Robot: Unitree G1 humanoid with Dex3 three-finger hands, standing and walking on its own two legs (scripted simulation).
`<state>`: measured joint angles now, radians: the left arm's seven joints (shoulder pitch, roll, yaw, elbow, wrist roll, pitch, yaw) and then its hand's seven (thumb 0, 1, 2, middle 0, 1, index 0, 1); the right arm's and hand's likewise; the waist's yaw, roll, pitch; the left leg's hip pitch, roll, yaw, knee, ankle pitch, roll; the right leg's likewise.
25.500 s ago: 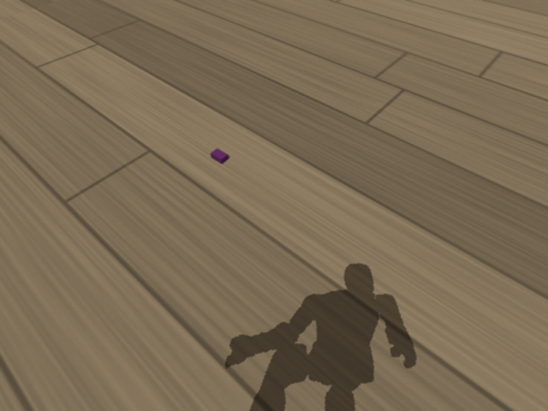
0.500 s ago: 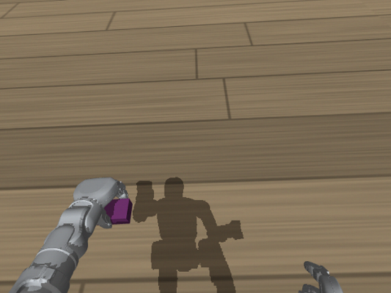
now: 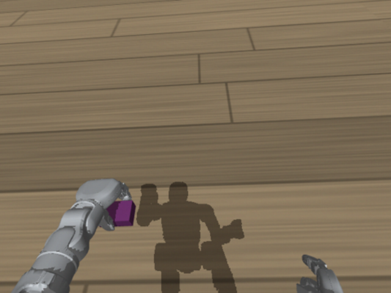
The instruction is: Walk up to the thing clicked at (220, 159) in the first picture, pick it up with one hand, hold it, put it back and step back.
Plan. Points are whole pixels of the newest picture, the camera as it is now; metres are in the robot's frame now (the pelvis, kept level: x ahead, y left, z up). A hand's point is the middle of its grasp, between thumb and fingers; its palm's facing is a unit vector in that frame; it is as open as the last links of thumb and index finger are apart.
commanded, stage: hold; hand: left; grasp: from above
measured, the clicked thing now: (116, 213) +0.31 +0.22 -0.07
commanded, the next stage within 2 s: crouch in 0.66 s
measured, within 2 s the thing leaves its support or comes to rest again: neither
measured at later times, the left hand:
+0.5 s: hand (104, 212) +0.29 +0.23 -0.03, palm faces -0.44 -0.05 -0.90, open 7.8 cm
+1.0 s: hand (107, 216) +0.29 +0.23 -0.05, palm faces -0.45 -0.04 -0.89, open 7.8 cm
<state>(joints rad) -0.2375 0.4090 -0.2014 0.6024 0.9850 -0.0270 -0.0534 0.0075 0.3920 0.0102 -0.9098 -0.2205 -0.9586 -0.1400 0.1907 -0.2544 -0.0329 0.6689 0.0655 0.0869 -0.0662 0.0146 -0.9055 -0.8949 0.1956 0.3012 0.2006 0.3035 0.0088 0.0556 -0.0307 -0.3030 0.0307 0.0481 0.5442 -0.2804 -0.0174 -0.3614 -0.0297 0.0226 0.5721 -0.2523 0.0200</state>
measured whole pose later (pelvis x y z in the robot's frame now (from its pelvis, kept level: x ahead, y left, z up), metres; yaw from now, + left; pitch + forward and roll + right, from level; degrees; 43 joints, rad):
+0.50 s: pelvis +0.00 +0.00 +0.00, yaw +0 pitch +1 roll +1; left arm -0.24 0.41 -0.20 0.62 0.99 -0.03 -0.04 0.01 0.39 0.02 -0.91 -0.22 -0.96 -0.15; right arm 0.18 -0.25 -0.03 0.67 0.07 0.10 -0.07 0.01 -0.91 -0.90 0.20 0.30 0.20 0.30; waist 0.01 0.05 -0.01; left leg -0.26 0.03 0.05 0.50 -0.26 -0.01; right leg -0.32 -0.03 0.02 0.52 -0.23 0.02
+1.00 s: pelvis +0.00 +0.00 +0.00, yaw +0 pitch +3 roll +1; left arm -0.28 0.40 -0.20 0.74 1.03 -0.07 0.04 0.00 0.37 0.05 -0.92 -0.21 -0.96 -0.15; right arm 0.18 -0.24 -0.03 0.67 0.06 0.11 -0.06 0.01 -0.90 -0.89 0.20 0.30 0.20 0.30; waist 0.00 0.03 -0.02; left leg -0.31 0.03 0.04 0.53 -0.27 -0.01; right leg -0.37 -0.03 0.02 0.55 -0.24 0.02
